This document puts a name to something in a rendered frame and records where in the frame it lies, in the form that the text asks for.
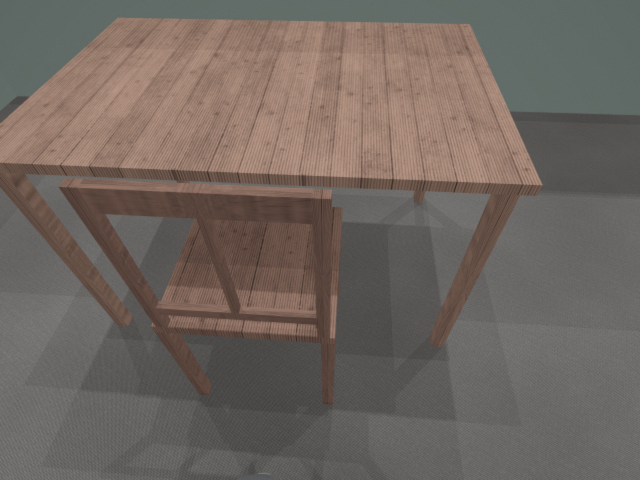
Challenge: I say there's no table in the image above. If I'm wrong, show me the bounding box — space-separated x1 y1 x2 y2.
0 18 543 347

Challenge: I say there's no chair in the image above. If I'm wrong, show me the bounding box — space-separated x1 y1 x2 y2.
59 178 343 405

